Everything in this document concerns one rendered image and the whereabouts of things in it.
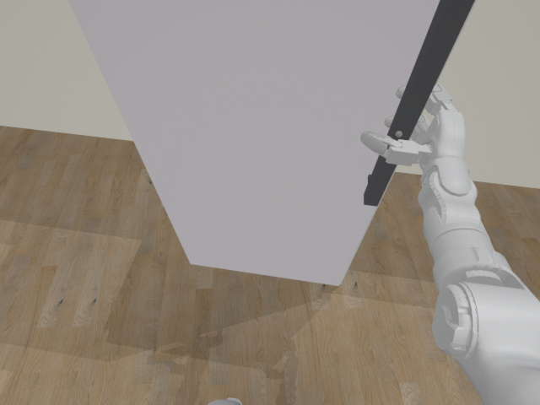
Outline fridge door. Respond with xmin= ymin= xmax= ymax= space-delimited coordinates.
xmin=68 ymin=0 xmax=440 ymax=286

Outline right robot hand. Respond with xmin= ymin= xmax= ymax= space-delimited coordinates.
xmin=360 ymin=84 xmax=466 ymax=172

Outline right robot upper arm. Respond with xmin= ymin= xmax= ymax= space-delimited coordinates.
xmin=432 ymin=282 xmax=540 ymax=405

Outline handle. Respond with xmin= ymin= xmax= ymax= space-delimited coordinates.
xmin=364 ymin=0 xmax=475 ymax=206

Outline robot right forearm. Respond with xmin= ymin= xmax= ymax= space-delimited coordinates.
xmin=418 ymin=157 xmax=540 ymax=303

